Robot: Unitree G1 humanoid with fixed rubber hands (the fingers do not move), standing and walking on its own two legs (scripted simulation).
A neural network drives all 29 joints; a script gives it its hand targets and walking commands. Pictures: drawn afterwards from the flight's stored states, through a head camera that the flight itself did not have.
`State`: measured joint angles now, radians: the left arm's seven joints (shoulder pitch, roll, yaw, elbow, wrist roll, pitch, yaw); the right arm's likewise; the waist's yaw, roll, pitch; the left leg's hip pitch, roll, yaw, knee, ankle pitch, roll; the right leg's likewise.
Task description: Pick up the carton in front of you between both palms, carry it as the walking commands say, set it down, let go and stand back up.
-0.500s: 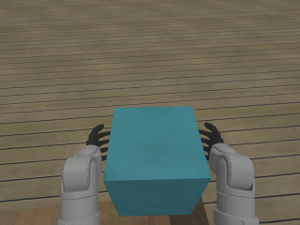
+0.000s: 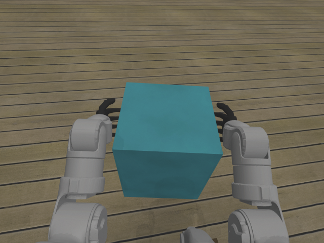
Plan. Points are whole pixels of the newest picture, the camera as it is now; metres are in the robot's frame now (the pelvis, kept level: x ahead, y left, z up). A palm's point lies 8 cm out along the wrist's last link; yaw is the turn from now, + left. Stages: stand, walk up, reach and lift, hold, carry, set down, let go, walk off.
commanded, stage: carry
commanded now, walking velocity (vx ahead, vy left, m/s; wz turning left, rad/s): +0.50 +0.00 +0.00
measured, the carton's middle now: (164, 144) +0.35 -0.01 +0.03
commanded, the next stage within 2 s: none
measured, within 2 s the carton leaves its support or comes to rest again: neither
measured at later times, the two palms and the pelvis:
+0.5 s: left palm (120, 72) +0.65 +0.14 +0.03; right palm (199, 72) +0.68 -0.16 +0.03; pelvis +0.35 -0.04 -0.04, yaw +2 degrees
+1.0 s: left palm (131, 15) +1.04 +0.12 +0.07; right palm (194, 19) +1.02 -0.18 +0.08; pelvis +0.68 -0.01 -0.04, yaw -1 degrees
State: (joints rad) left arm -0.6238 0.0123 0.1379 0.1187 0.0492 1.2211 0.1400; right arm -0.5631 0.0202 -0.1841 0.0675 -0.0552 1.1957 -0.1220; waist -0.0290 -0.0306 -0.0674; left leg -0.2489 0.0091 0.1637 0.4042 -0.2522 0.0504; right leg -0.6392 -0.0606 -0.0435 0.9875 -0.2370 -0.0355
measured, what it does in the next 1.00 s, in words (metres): goes down: right foot 0.03 m lower, then left foot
